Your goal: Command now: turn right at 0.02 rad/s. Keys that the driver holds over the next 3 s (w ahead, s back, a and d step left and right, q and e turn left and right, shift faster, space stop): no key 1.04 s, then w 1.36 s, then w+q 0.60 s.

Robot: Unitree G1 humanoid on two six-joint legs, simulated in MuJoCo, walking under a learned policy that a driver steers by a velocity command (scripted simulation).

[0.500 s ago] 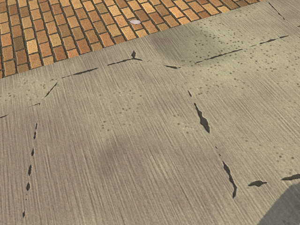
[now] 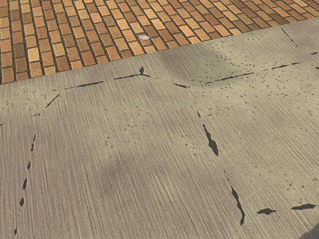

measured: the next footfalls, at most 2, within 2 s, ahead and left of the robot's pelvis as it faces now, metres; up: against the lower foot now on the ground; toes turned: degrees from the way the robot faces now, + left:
right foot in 1.36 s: +0.12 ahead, -0.10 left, +0.00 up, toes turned -3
left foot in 1.84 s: +0.47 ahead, +0.04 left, +0.00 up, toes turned +4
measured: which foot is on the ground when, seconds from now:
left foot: down 0.00-1.00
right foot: down 0.00-1.00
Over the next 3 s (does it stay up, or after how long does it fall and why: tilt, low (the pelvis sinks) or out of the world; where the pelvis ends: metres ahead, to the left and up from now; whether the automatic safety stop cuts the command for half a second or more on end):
stays up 0.94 0.01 -0.03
